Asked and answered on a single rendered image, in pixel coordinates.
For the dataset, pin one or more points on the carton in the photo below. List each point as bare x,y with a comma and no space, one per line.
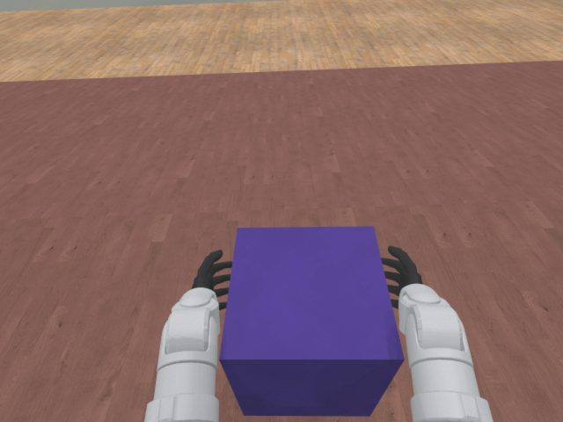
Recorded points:
309,328

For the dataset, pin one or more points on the robot left forearm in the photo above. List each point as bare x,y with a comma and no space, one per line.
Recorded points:
187,362

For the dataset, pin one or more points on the robot right forearm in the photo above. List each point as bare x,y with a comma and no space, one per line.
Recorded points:
444,384

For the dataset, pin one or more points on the robot left hand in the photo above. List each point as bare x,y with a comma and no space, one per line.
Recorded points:
206,272

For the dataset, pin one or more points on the robot right hand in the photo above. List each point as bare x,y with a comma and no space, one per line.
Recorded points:
407,272

